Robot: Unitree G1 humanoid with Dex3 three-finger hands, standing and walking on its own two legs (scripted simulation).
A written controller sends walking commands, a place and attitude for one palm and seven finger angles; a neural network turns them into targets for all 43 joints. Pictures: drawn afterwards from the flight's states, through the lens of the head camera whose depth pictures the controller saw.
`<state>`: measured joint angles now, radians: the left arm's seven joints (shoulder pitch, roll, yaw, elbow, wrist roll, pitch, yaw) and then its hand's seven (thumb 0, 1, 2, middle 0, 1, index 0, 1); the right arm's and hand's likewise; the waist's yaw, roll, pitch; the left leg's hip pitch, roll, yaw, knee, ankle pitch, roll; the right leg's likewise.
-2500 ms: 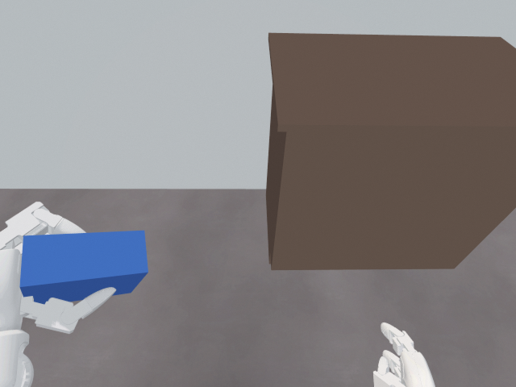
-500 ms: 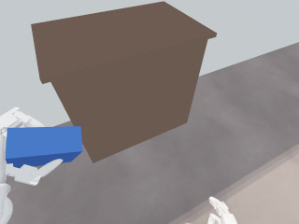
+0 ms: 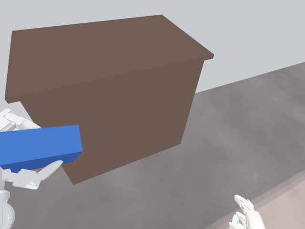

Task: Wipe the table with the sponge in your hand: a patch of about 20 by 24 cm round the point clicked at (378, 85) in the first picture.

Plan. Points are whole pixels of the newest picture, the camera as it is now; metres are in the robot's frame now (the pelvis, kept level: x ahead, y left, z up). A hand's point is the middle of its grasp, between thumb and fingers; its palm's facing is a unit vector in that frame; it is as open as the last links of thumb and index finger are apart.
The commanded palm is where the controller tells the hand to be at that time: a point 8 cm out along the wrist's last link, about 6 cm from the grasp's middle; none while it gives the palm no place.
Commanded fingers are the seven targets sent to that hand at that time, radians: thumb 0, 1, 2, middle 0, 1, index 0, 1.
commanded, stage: take the last steps up to it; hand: left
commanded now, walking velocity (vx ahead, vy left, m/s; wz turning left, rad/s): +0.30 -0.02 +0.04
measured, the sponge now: (54, 148) +0.22 +0.21 +0.17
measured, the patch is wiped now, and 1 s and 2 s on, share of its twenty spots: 0.00 0.00 0.00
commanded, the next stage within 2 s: come to a stop and stand still in 1.30 s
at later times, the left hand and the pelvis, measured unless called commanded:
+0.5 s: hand (106, 111) +0.33 +0.14 +0.17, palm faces +0.37 -0.79 -0.49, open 9.5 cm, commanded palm +0.27 +0.19 +0.19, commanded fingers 0.00 0.10 1.30 -1.20 -1.60 -1.20 -1.60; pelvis +0.12 -0.10 +0.01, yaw +3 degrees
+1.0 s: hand (107, 71) +0.44 +0.16 +0.20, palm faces +0.44 -0.79 -0.43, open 9.5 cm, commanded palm +0.38 +0.20 +0.19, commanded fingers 0.00 0.10 1.30 -1.20 -1.60 -1.20 -1.60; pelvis +0.24 -0.09 +0.01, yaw +3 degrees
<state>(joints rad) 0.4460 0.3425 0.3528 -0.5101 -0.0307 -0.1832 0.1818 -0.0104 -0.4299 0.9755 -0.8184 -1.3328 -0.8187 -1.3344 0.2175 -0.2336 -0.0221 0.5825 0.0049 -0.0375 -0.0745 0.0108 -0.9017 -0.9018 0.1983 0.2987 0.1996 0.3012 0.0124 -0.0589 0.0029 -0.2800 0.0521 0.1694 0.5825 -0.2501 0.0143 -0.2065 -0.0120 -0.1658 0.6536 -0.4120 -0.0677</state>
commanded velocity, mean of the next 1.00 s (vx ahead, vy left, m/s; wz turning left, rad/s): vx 0.27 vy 0.05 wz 0.07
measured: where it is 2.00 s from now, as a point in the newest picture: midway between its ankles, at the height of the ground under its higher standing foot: outside the picture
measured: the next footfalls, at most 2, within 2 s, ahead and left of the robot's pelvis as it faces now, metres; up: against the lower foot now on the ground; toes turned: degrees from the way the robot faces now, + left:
right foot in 0.28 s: +0.17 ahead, -0.17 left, +0.00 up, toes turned -8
left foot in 0.76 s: +0.28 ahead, +0.02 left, +0.00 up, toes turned +12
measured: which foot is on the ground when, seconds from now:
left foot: down 0.00-0.28, up 0.30-0.74, down 0.76-1.00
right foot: down 0.00-0.00, up 0.02-0.26, down 0.28-0.78, up 0.80-1.00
